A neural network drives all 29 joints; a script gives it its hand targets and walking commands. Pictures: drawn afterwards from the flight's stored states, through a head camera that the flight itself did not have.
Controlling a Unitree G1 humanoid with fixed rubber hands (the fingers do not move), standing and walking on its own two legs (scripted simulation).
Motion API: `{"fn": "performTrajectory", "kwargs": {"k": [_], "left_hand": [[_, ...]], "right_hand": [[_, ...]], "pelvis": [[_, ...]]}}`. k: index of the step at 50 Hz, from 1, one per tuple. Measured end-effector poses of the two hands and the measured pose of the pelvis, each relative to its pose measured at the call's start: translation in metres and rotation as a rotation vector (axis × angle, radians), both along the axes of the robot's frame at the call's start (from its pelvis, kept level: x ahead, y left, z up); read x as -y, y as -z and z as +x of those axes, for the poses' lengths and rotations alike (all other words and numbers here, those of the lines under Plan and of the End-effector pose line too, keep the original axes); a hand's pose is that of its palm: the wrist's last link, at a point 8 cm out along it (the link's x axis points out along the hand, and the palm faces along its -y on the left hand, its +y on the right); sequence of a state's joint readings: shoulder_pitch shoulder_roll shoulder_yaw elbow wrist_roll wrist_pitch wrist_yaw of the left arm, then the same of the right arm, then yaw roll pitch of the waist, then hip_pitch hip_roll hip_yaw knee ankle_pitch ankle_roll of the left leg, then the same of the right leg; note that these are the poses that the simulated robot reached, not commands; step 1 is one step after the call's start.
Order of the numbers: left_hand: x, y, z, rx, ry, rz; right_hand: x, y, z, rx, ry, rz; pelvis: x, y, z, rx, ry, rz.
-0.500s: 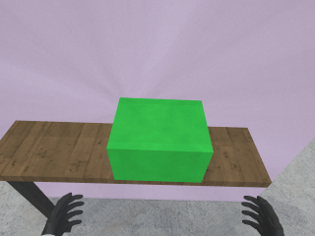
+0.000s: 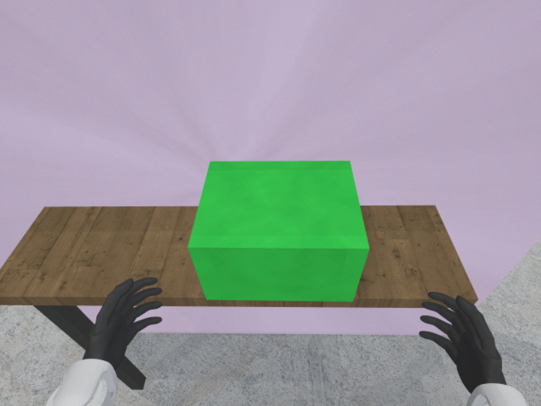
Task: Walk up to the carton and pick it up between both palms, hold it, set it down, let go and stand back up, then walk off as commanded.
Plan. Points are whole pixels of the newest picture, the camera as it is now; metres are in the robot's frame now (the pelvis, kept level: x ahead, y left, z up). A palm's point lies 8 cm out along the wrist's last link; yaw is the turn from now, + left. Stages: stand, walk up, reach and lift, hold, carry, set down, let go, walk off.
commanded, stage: reach and lift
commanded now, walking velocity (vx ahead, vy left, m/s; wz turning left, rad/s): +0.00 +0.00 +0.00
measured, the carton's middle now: (279, 229) +0.43 +0.04 +0.02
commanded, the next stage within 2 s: none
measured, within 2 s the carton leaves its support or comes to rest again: neither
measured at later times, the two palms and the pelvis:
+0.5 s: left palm (133, 266) +0.28 +0.23 +0.10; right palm (456, 296) +0.29 -0.22 +0.06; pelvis +0.03 -0.02 +0.00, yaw +2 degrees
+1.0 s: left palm (133, 228) +0.34 +0.25 +0.12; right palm (448, 236) +0.36 -0.21 +0.11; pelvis +0.03 -0.02 +0.00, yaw +2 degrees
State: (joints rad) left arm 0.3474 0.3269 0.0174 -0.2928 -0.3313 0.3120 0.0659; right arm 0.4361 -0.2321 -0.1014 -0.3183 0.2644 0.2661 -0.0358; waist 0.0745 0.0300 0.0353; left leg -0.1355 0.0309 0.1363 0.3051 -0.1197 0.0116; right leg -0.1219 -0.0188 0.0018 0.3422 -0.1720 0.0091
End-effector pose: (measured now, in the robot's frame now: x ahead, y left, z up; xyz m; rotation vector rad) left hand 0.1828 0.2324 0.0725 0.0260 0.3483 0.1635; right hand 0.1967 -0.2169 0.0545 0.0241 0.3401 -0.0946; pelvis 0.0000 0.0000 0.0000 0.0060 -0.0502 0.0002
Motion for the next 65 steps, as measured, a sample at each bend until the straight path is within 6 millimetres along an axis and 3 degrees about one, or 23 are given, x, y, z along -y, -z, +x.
{"fn": "performTrajectory", "kwargs": {"k": [10, 16, 25, 32, 38, 43, 47, 58, 65], "left_hand": [[-0.003, 0.014, 0.020, -0.027, -0.033, -0.029], [0.000, -0.006, 0.043, 0.020, -0.012, -0.007], [0.003, -0.031, 0.095, 0.013, 0.045, 0.039], [-0.002, -0.041, 0.118, 0.053, 0.018, 0.028], [-0.012, -0.027, 0.128, 0.043, -0.019, -0.011], [-0.015, -0.020, 0.134, 0.027, -0.015, -0.015], [-0.014, -0.029, 0.142, 0.039, 0.007, -0.004], [-0.015, -0.081, 0.193, 0.064, 0.036, 0.039], [-0.008, -0.087, 0.219, 0.042, 0.043, -0.016]], "right_hand": [[0.002, -0.017, 0.040, 0.013, -0.039, -0.018], [0.004, -0.014, 0.066, 0.009, -0.022, 0.017], [0.005, -0.001, 0.094, 0.005, 0.005, 0.072], [0.013, -0.021, 0.108, 0.081, -0.002, 0.018], [0.009, -0.041, 0.124, 0.105, -0.049, -0.034], [-0.005, -0.051, 0.138, 0.101, -0.088, -0.030], [-0.011, -0.052, 0.149, 0.085, -0.087, -0.025], [0.013, -0.049, 0.175, 0.052, 0.020, 0.020], [0.015, -0.058, 0.190, 0.038, -0.006, 0.012]], "pelvis": [[0.020, 0.001, 0.001, -0.001, -0.016, 0.006], [0.027, 0.001, 0.009, -0.014, -0.034, 0.005], [0.024, 0.001, 0.026, -0.025, -0.036, 0.005], [0.025, 0.000, 0.040, -0.034, -0.028, 0.006], [0.029, 0.000, 0.044, -0.029, -0.033, 0.007], [0.029, 0.000, 0.041, -0.021, -0.040, 0.002], [0.024, 0.000, 0.034, -0.022, -0.045, -0.006], [0.001, 0.001, 0.011, -0.076, -0.031, -0.016], [-0.002, 0.003, 0.004, -0.129, -0.014, -0.015]]}}
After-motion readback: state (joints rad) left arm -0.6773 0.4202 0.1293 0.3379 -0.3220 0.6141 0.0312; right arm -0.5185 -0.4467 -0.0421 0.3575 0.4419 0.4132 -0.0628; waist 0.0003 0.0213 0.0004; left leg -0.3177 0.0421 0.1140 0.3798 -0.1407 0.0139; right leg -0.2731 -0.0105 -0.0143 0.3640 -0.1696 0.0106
